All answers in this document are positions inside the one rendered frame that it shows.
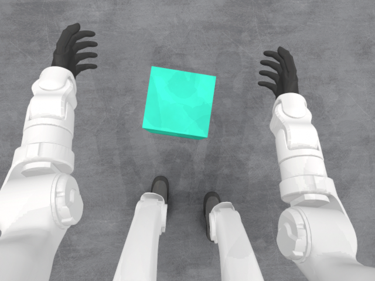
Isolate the robot right foot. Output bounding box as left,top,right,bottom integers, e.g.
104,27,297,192
203,191,221,242

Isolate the robot right thigh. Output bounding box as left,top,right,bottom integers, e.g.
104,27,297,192
209,208,264,281

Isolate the robot left upper arm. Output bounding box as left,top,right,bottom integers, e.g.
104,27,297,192
0,173,83,281

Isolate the robot left forearm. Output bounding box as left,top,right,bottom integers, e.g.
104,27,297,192
0,66,77,230

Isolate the left robot hand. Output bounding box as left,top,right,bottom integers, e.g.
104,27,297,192
51,23,98,79

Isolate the robot right forearm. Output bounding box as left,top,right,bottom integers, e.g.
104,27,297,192
270,92,357,252

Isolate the carton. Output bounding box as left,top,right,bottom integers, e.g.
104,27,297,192
142,66,216,140

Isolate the right robot hand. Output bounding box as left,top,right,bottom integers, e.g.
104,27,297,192
258,46,299,99

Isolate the robot right upper arm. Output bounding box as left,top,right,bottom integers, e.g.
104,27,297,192
277,206,375,281

